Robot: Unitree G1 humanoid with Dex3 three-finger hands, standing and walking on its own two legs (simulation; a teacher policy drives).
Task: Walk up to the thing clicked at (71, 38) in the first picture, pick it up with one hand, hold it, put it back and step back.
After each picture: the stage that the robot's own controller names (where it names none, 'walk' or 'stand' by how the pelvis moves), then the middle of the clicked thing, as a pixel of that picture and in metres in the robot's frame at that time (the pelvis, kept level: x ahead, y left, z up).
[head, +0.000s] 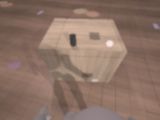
stand; (73, 40) +0.71 +0.20 -0.01
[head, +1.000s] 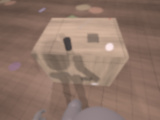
walk; (67, 44) +0.61 +0.24 +0.00
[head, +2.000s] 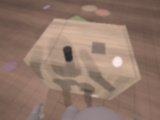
stand; (68, 54) +0.47 +0.19 +0.03
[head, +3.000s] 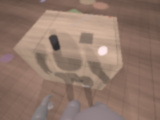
stand; (55, 43) +0.55 +0.30 +0.03
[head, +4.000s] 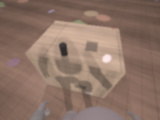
stand; (63, 49) +0.56 +0.25 +0.00
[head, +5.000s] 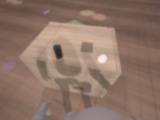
stand; (58, 51) +0.53 +0.29 +0.00
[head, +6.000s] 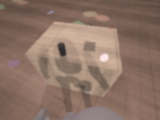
stand; (62, 49) +0.57 +0.27 -0.01
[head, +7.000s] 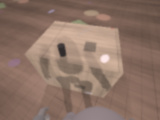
stand; (62, 50) +0.56 +0.27 -0.01
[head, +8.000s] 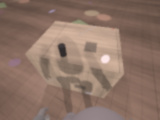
stand; (62, 50) +0.56 +0.26 -0.01
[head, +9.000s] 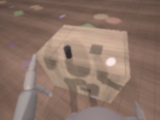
rise first; (68, 52) +0.56 +0.26 +0.00
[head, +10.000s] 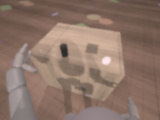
go down; (64, 50) +0.57 +0.24 +0.00
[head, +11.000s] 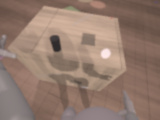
go down; (56, 43) +0.54 +0.24 +0.03
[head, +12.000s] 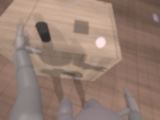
close in; (44, 32) +0.56 +0.26 +0.06
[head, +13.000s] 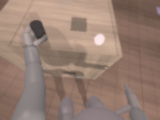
close; (39, 31) +0.56 +0.27 +0.08
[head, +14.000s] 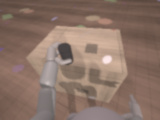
lift; (66, 54) +0.34 +0.15 +0.21
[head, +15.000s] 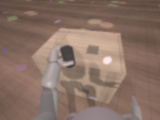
hold; (68, 57) +0.33 +0.14 +0.20
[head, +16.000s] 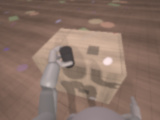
hold; (67, 57) +0.33 +0.15 +0.20
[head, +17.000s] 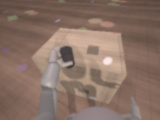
hold; (67, 57) +0.33 +0.15 +0.20
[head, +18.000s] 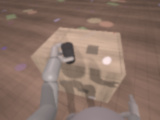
crouch; (68, 53) +0.36 +0.14 +0.20
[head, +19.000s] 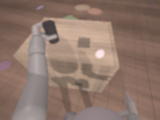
crouch; (51, 32) +0.49 +0.21 +0.22
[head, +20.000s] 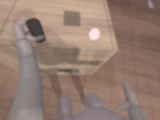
lower; (37, 31) +0.54 +0.23 +0.09
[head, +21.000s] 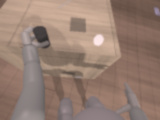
lower; (42, 38) +0.51 +0.24 +0.08
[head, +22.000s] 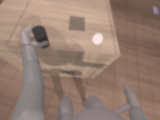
lower; (41, 37) +0.51 +0.24 +0.08
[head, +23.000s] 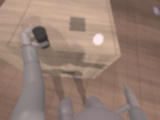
lower; (42, 38) +0.51 +0.24 +0.08
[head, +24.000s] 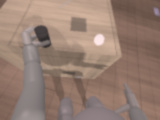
open; (43, 37) +0.52 +0.24 +0.08
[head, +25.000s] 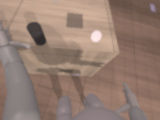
sink last; (37, 34) +0.52 +0.25 +0.08
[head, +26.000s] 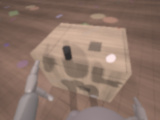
sink last; (67, 53) +0.51 +0.23 +0.05
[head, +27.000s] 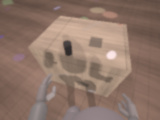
stand; (68, 48) +0.53 +0.22 +0.04
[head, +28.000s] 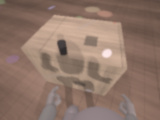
stand; (62, 47) +0.53 +0.23 +0.06
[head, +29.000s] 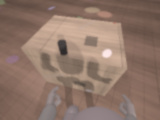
stand; (62, 47) +0.53 +0.23 +0.06
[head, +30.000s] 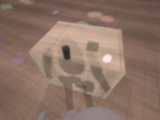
stand; (66, 52) +0.53 +0.23 +0.00
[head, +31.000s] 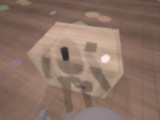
stand; (65, 54) +0.53 +0.24 -0.01
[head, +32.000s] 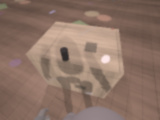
stand; (64, 54) +0.52 +0.23 -0.01
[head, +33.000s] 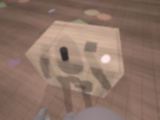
walk; (64, 54) +0.51 +0.24 -0.01
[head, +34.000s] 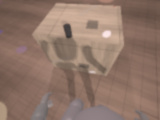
walk; (68, 31) +0.71 +0.25 +0.01
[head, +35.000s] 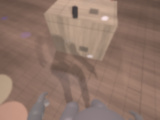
walk; (74, 12) +1.07 +0.22 +0.01
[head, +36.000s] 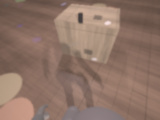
stand; (80, 18) +1.15 +0.20 +0.01
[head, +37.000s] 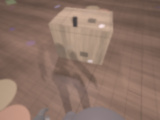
stand; (75, 21) +1.12 +0.23 -0.01
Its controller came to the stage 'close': yes
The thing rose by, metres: 0.21
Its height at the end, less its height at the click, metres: +0.00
